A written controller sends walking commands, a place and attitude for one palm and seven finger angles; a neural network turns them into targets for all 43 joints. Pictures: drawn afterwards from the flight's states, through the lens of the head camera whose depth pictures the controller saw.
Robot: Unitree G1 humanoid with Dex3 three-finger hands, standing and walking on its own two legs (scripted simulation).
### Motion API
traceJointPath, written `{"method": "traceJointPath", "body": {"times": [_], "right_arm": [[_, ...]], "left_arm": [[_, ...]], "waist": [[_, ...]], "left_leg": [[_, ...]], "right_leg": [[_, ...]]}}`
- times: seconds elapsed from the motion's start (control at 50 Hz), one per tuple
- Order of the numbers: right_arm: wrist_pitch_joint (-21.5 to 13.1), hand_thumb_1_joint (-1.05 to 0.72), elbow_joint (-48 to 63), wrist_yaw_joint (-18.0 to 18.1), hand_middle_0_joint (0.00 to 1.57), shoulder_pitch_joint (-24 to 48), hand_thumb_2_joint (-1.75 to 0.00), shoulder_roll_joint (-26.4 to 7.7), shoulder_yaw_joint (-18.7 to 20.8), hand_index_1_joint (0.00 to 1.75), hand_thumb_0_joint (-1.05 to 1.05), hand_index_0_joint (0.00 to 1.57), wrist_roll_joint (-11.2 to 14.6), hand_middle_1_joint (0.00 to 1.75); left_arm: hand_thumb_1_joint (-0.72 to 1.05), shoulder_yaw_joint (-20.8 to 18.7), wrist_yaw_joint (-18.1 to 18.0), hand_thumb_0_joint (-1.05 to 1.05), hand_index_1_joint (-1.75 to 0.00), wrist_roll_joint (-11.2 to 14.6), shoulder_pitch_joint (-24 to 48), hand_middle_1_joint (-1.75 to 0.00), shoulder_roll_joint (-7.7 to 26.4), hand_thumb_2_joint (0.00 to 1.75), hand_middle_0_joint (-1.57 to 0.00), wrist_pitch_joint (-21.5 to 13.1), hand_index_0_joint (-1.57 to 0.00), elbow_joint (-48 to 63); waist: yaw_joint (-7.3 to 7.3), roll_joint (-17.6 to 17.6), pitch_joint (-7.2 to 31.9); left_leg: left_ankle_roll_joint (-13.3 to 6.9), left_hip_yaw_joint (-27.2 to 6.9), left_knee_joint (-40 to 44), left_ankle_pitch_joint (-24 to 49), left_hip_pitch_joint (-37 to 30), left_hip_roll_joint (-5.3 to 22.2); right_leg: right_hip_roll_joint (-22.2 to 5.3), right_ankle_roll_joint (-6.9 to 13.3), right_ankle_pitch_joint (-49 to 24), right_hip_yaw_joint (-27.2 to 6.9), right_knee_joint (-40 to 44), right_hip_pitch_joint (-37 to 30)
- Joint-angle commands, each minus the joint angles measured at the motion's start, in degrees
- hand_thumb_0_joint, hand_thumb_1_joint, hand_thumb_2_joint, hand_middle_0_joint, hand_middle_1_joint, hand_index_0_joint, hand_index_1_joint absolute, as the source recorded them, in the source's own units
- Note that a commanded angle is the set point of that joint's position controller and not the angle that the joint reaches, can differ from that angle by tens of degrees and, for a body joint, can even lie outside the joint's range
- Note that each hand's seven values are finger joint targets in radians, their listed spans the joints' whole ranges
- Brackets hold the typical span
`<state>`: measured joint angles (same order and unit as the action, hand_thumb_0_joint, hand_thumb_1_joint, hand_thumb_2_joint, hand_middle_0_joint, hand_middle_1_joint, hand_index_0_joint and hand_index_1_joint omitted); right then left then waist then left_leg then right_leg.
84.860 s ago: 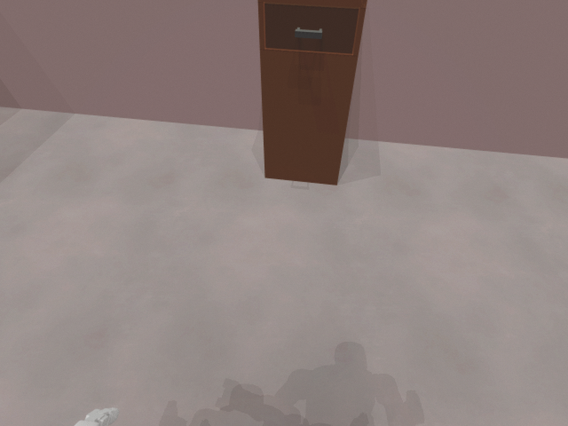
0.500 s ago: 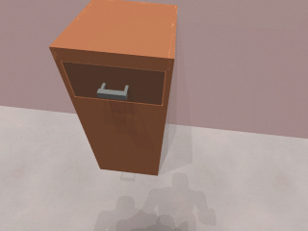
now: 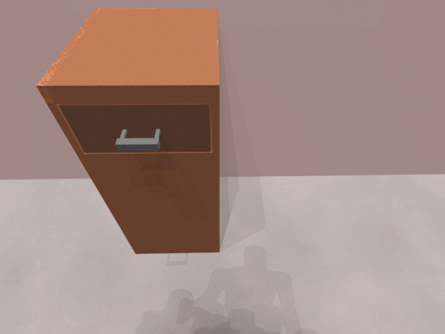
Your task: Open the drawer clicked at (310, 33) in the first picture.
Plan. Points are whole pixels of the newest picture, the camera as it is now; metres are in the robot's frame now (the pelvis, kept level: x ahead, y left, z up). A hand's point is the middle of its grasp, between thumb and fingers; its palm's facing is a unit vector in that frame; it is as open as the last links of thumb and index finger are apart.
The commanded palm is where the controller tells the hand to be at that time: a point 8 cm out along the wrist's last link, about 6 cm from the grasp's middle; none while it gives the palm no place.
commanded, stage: come to a stop and stand still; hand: left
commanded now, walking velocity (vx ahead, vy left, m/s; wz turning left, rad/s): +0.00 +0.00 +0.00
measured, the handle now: (139, 138) +0.55 +0.21 +0.01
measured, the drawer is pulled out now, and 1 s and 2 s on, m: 0.00 0.00 0.00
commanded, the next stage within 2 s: look again from close up in 0.62 s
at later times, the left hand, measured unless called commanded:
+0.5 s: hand out of the picture -0.03 +0.12 -0.17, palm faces +0.08 -0.99 -0.14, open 7.4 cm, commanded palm none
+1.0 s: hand out of the picture +0.03 +0.17 -0.18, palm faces +0.04 -0.98 -0.19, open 7.4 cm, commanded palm none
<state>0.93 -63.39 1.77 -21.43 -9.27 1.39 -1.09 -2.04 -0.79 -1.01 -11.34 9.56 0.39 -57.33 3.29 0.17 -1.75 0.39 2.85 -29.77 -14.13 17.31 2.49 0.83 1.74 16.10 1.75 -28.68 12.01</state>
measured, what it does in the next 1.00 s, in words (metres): stands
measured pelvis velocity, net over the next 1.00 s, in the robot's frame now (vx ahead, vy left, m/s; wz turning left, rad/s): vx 0.02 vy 0.00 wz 0.00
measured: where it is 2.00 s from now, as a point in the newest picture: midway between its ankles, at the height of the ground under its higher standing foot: outside the picture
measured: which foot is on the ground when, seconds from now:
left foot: down 0.00-1.00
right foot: down 0.00-1.00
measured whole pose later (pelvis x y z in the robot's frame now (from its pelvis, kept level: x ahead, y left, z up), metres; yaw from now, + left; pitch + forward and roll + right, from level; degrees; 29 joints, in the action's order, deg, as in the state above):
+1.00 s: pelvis +0.02 +0.00 +0.00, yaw +0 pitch -2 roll -1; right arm -0.8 -60.1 2.1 -15.9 -9.3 0.0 -0.6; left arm 0.4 -2.8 -1.0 -18.2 8.5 -0.9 -60.8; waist -0.1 -0.3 0.2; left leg -0.9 2.1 -32.7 -17.0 13.7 0.9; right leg 1.6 1.5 19.9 2.0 -29.7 7.8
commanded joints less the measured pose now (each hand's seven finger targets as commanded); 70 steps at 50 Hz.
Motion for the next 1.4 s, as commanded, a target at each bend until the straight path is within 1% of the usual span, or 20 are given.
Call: {"method": "traceJointPath", "body": {"times": [0.0,0.14,0.3,0.68,0.7,0.72,0.74,0.78,0.82,0.86,0.92,0.98,1.16,1.24,1.26,1.28,1.3,1.32,1.34,1.38], "right_arm": [[-0.71,-0.9,1.96,-0.21,0.2,-0.15,-0.9,-1.65,-0.2,0.3,0.0,0.2,-0.38,0.3],[-1.02,-0.9,-0.83,0.29,0.2,-1.16,-0.9,-1.7,-0.81,0.3,0.0,0.2,0.09,0.3],[-1.8,-0.9,-0.72,0.74,0.2,0.3,-0.9,-2.51,-0.78,0.3,0.0,0.2,0.58,0.3],[-1.83,-0.9,-1.28,1.05,0.2,1.85,-0.9,-2.2,-1.32,0.3,0.0,0.2,0.65,0.3],[-2.69,-0.9,3.36,0.06,0.2,10.47,-0.9,-3.98,-0.83,0.3,0.0,0.2,0.96,0.3],[-1.66,-0.9,6.47,-0.34,0.2,8.89,-0.9,-2.64,-1.02,0.3,0.0,0.2,1.06,0.3],[-1.52,-0.9,6.14,0.05,0.2,5.29,-0.9,-0.53,-0.95,0.3,0.0,0.2,0.72,0.3],[-1.98,-0.9,5.62,-0.05,0.2,3.34,-0.9,-1.39,-0.72,0.3,0.0,0.2,0.82,0.3],[-2.39,-0.9,4.69,-0.03,0.2,0.19,-0.9,-2.45,-0.58,0.3,0.0,0.2,0.7,0.3],[-2.6,-0.9,4.67,0.34,0.2,0.96,-0.9,-4.62,-0.63,0.3,0.0,0.2,0.3,0.3],[-2.23,-0.9,4.95,0.36,0.2,2.21,-0.9,-4.35,-1.04,0.3,0.0,0.2,0.21,0.3],[-1.92,-0.9,5.52,0.17,0.2,2.4,-0.9,-5.01,-1.11,0.3,0.0,0.2,0.27,0.3],[-2.04,-0.9,5.7,-0.29,0.2,2.22,-0.9,-6.91,-0.96,0.3,0.0,0.2,0.0,0.3],[-2.2,-0.9,5.14,-0.34,0.2,1.82,-0.9,-6.73,-1.0,0.3,0.0,0.2,0.14,0.3],[-2.54,-0.9,8.96,-0.54,0.2,8.65,-0.9,-7.61,-1.03,0.3,0.0,0.2,0.89,0.3],[-11.48,-0.9,29.18,1.54,0.2,6.44,-0.9,-15.59,-0.38,0.3,0.0,0.2,4.1,0.3],[-17.51,-0.9,24.29,4.05,0.2,10.65,-0.9,-11.08,-2.12,0.3,0.0,0.2,3.21,0.3],[-19.69,-0.9,20.48,4.63,0.2,10.3,-0.9,-10.69,-0.94,0.3,0.0,0.2,3.77,0.3],[-19.96,-0.9,19.93,4.6,0.2,10.33,-0.9,-7.09,-1.17,0.3,0.0,0.2,5.29,0.3],[-20.29,-0.9,25.14,4.41,0.2,12.61,-0.9,-11.11,-0.07,0.3,0.0,0.2,3.88,0.3]], "left_arm": [[0.9,-0.2,-0.73,0.0,-0.3,0.5,-4.6,-0.3,5.51,0.9,-0.2,-1.41,-0.2,-0.37],[0.9,0.76,-0.6,0.0,-0.3,0.8,-7.94,-0.3,3.51,0.9,-0.2,-1.33,-0.2,-3.29],[0.9,1.17,-0.89,0.0,-0.3,0.72,-11.47,-0.3,3.2,0.9,-0.2,-2.23,-0.2,-5.28],[0.9,1.43,-1.45,0.0,-0.3,0.4,-15.02,-0.3,1.77,0.9,-0.2,-2.23,-0.2,-7.29],[0.9,0.9,-3.84,0.0,-0.3,-0.6,-18.89,-0.3,4.43,0.9,-0.2,-4.2,-0.2,-8.56],[0.9,0.97,-3.78,0.0,-0.3,-0.43,-17.4,-0.3,6.82,0.9,-0.2,-4.56,-0.2,-7.2],[0.9,0.85,-3.58,0.0,-0.3,-0.38,-16.79,-0.3,5.91,0.9,-0.2,-4.21,-0.2,-5.54],[0.9,1.19,-3.26,0.0,-0.3,-0.23,-14.83,-0.3,5.01,0.9,-0.2,-3.9,-0.2,-4.2],[0.9,1.19,-3.1,0.0,-0.3,0.12,-12.11,-0.3,4.97,0.9,-0.2,-3.2,-0.2,-2.41],[0.9,1.51,-2.84,0.0,-0.3,0.45,-12.82,-0.3,2.96,0.9,-0.2,-2.2,-0.2,-2.16],[0.9,1.53,-2.52,0.0,-0.3,0.09,-12.99,-0.3,3.28,0.9,-0.2,-1.53,-0.2,-2.5],[0.9,1.75,-2.07,0.0,-0.3,0.14,-11.79,-0.3,3.93,0.9,-0.2,-1.23,-0.2,-2.05],[0.9,1.81,-1.42,0.0,-0.3,0.03,-11.32,-0.3,4.32,0.9,-0.2,-0.73,-0.2,-0.46],[0.9,1.94,-1.29,0.0,-0.3,0.03,-12.08,-0.3,4.18,0.9,-0.2,-0.92,-0.2,-0.99],[0.9,2.19,-3.46,0.0,-0.3,-0.62,-14.05,-0.3,5.61,0.9,-0.2,-2.15,-0.2,-2.35],[0.88,0.48,-5.0,0.0,-0.32,-9.02,30.73,-0.32,25.88,0.89,-0.2,-11.62,-0.2,86.91],[0.85,-1.17,-9.43,0.0,-0.33,-10.22,3.87,-0.33,22.27,0.88,-0.2,-7.43,-0.2,72.82],[0.83,1.23,-12.5,0.0,-0.34,-6.9,0.61,-0.34,16.34,0.87,-0.21,-3.45,-0.21,69.63],[0.81,9.3,-12.74,0.0,-0.36,-8.56,-17.97,-0.36,2.16,0.86,-0.21,2.75,-0.21,54.76],[0.76,8.45,-14.82,0.0,-0.39,-15.04,-9.27,-0.39,7.98,0.84,-0.21,1.47,-0.21,66.44]], "waist": [[-2.17,-8.96,-1.74],[-2.73,1.78,-7.88],[-2.94,-0.37,-0.54],[-3.65,-0.89,-2.88],[-6.74,-4.71,-5.92],[-3.0,-5.29,-4.74],[-3.01,-7.11,-0.05],[-2.4,-9.04,6.12],[-1.27,-3.82,7.32],[-2.92,2.46,4.44],[-3.77,5.83,-2.57],[-3.51,0.37,-5.05],[-3.98,1.51,-3.97],[-4.08,1.19,-2.57],[-6.08,0.27,-8.67],[1.99,17.49,22.32],[-4.47,23.98,22.04],[-2.92,17.5,17.87],[-2.84,10.08,10.07],[-1.54,3.78,5.93]], "left_leg": [[0.11,-1.07,-2.31,-3.18,0.47,1.18],[-0.12,-3.36,7.01,4.01,-3.43,2.95],[-0.37,-2.89,6.93,9.73,-8.42,3.55],[-0.76,-2.85,7.56,11.5,-8.85,3.53],[1.23,0.54,-8.93,3.5,0.38,2.07],[0.17,-0.83,-8.78,-4.77,1.89,0.35],[-1.52,-0.55,-8.78,-6.18,2.12,-0.53],[-1.61,-0.59,-4.66,-4.13,0.17,-0.95],[-1.75,-1.33,2.05,6.13,-5.54,-0.43],[-3.31,-5.43,1.08,20.17,-7.41,4.47],[-3.6,-6.33,2.62,16.62,-3.25,4.28],[-3.48,-7.05,4.79,7.74,-0.96,3.52],[-4.13,-10.15,11.88,-6.49,1.31,4.16],[-4.25,-10.09,12.46,-6.46,0.72,4.14],[-1.81,-4.9,-0.24,4.06,2.87,2.67],[-3.03,-4.07,6.31,10.31,-17.55,-1.82],[-0.45,-6.31,7.5,10.94,-21.46,1.8],[1.72,-7.14,9.79,-0.42,-12.91,1.93],[-0.38,-7.68,10.29,-5.72,-7.14,1.91],[-1.76,-8.38,6.8,-12.97,-0.64,0.21]], "right_leg": [[-11.64,5.38,-0.26,-11.07,14.98,2.39],[-5.8,1.8,2.32,-7.04,13.48,5.61],[-5.87,0.9,-13.64,-5.61,11.02,-0.92],[-6.08,0.58,-16.93,-4.52,10.66,-1.69],[-12.11,-5.5,-51.36,-13.08,11.26,-0.43],[-14.11,-4.11,-64.6,-10.21,7.23,-4.84],[-14.0,-3.23,-67.8,-9.54,4.46,-9.51],[-11.26,1.9,-61.02,-5.93,1.69,-12.87],[-8.62,2.25,-43.61,-4.94,-1.06,-10.0],[-5.69,1.36,-18.93,-4.4,1.3,-2.63],[-4.73,1.53,-8.88,-4.67,3.74,0.09],[-4.49,1.33,-4.5,-4.86,4.8,1.26],[-4.27,0.61,0.74,-3.58,4.21,0.17],[-4.74,0.47,-0.28,-3.56,4.61,-0.52],[-7.5,0.02,-11.08,-6.49,8.58,4.19],[-0.73,1.89,-10.29,-5.31,0.01,4.24],[-0.87,2.18,0.13,0.98,-6.67,8.0],[-0.08,1.15,6.25,2.92,-8.77,10.8],[-0.25,0.43,6.68,2.61,-8.77,13.78],[-0.23,0.36,4.95,0.86,-4.56,14.7]]}}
